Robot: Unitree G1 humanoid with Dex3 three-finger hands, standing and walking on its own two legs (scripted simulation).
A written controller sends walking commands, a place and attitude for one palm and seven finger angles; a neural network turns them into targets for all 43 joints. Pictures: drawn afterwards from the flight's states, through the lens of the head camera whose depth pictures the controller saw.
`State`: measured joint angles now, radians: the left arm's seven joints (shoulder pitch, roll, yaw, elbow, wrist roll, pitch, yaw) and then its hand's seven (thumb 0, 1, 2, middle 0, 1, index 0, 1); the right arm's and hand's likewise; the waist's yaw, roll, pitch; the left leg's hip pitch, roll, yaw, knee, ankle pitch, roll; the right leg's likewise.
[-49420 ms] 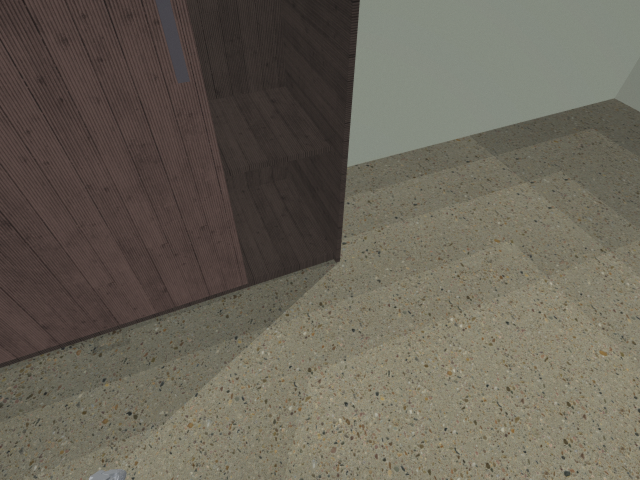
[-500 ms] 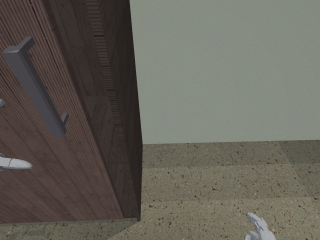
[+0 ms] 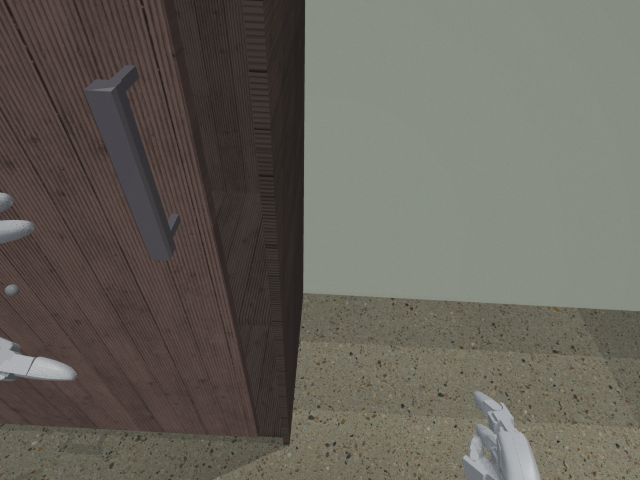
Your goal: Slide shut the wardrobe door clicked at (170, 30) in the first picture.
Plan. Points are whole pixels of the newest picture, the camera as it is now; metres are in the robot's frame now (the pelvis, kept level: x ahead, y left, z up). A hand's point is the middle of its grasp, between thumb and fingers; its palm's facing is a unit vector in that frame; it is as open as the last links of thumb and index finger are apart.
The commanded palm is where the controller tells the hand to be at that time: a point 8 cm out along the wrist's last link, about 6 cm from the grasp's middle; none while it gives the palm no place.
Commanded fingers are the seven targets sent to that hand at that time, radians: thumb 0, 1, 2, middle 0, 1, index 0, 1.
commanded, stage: draw the hand back to the body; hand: left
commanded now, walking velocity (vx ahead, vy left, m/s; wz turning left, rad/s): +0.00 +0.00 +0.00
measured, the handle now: (146, 171) +0.35 +0.26 +0.22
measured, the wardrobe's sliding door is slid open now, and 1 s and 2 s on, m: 0.07 0.07 0.07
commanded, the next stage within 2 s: step back with the hand held close in 1.58 s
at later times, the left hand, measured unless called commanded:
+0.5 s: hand (48, 301) +0.19 +0.29 +0.19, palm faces +0.23 -0.97 -0.08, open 14.6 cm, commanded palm +0.15 +0.33 +0.20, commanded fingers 0.00 -0.33 0.31 -0.24 -1.02 -0.24 -1.02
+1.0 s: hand (103, 280) +0.23 +0.26 +0.18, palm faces +0.47 -0.80 -0.37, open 10.8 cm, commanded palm +0.17 +0.30 +0.19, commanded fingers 0.00 0.57 0.74 -0.21 -0.49 -0.21 -0.49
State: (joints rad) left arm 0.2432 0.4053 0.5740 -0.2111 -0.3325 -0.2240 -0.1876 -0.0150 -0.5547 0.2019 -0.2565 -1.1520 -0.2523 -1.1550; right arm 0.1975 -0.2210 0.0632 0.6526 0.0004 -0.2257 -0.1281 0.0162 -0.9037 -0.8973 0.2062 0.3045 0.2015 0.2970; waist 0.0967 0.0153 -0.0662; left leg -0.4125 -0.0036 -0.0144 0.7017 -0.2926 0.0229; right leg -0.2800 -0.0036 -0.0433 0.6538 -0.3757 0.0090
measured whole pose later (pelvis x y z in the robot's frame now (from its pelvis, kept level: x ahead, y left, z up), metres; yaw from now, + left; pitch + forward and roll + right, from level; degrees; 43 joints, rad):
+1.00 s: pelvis +0.03 -0.01 +0.02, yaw -2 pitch -3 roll +0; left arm 0.41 0.36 0.37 -0.32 -0.08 -0.10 0.12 0.00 0.22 0.58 -0.23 -0.70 -0.23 -0.70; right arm 0.22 -0.22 0.02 0.67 0.01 -0.19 -0.09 0.02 -0.91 -0.90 0.20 0.30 0.20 0.30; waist 0.06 0.05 -0.01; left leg -0.20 -0.01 0.02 0.52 -0.26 0.01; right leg -0.10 -0.01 -0.01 0.50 -0.35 0.00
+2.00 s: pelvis +0.01 +0.01 +0.02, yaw -2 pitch +0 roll -1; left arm 0.51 0.40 0.38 -0.45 -0.06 -0.15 0.10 0.01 0.89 0.90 -0.21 -0.30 -0.21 -0.31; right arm 0.18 -0.24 0.00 0.56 0.00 -0.01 -0.08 0.02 -0.91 -0.90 0.20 0.30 0.20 0.30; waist 0.02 0.03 0.03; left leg -0.29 0.00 0.03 0.50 -0.20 0.04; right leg -0.17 0.00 0.00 0.45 -0.27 0.02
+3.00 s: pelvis -0.12 +0.06 +0.01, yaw -3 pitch +1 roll -5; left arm 0.51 0.48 0.44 -0.53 -0.08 -0.25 0.12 0.01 0.89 0.90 -0.21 -0.30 -0.21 -0.31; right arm 0.18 -0.19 0.01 0.61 -0.03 -0.06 -0.08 0.02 -0.91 -0.90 0.21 0.30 0.20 0.30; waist -0.03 0.02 0.00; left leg -0.49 0.01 0.02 0.41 0.03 0.06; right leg -0.19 0.07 0.01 0.51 -0.43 -0.04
